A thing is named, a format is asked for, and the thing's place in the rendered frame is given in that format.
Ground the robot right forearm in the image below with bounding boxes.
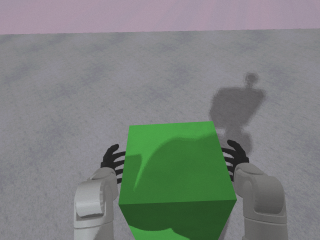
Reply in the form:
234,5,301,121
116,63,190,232
233,162,289,240

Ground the left robot hand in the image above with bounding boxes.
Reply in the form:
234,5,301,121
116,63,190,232
100,144,126,184

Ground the carton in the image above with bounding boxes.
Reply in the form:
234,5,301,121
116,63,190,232
118,121,237,240

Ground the right robot hand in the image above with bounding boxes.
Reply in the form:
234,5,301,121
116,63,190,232
221,139,249,182

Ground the robot left forearm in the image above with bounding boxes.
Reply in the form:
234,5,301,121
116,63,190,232
73,167,119,240

